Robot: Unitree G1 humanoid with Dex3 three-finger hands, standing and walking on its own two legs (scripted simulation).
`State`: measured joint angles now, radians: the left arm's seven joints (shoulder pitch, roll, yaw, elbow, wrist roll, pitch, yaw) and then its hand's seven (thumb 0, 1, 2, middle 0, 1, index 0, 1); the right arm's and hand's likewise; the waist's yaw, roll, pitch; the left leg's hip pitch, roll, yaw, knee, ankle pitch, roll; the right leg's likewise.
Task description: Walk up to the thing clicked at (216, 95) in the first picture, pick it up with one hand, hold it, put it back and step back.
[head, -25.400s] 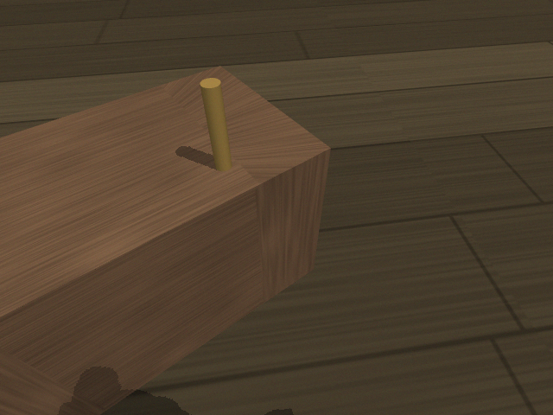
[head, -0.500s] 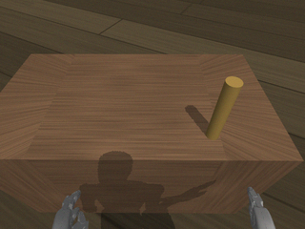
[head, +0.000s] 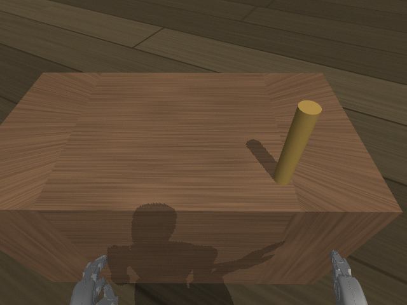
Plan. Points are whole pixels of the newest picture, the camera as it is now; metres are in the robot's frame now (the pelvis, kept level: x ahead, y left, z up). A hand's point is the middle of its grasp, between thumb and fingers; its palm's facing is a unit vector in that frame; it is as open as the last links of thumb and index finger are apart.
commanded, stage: home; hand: right
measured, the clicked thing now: (293, 148) +0.46 -0.19 +0.05
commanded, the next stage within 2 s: stand in 1.04 s
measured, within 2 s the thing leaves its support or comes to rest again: neither
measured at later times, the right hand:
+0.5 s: hand (315, 301) +0.17 -0.19 -0.05, palm faces +0.13 +0.95 -0.29, open 17.4 cm
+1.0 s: hand out of the picture +0.11 -0.25 -0.12, palm faces -0.03 +0.93 -0.37, open 17.3 cm
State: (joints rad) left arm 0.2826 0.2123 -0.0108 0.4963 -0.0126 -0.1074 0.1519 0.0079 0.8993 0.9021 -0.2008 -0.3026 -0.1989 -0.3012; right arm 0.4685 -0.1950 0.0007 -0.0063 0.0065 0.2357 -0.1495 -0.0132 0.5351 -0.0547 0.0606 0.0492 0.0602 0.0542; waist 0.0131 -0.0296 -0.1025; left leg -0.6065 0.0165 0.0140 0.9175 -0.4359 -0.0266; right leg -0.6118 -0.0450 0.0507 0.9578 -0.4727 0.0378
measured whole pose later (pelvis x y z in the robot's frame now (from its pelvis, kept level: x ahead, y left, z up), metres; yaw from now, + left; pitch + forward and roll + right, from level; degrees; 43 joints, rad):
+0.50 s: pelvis +0.00 +0.00 +0.00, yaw +0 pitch +7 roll +2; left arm 0.28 0.21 -0.01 0.50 -0.01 -0.12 0.16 0.01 0.90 0.90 -0.20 -0.30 -0.20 -0.30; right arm 0.47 -0.20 0.00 -0.02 0.01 0.25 -0.15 -0.01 0.53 -0.06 0.06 0.05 0.06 0.05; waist 0.01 -0.03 -0.10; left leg -0.61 0.02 0.01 0.92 -0.44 -0.03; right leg -0.62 -0.05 0.05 0.97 -0.47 0.04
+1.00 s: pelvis +0.01 +0.00 +0.02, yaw +0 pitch +1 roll +0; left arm 0.22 0.36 0.03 0.84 0.05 -0.02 0.01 0.00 0.90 0.90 -0.20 -0.30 -0.20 -0.30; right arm 0.27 -0.35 -0.03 0.72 -0.06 0.00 -0.01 -0.01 0.50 -0.07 0.07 0.05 0.07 0.06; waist 0.00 0.02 0.01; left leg -0.42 0.04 -0.01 0.82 -0.42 -0.03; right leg -0.40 -0.02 0.02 0.83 -0.44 0.02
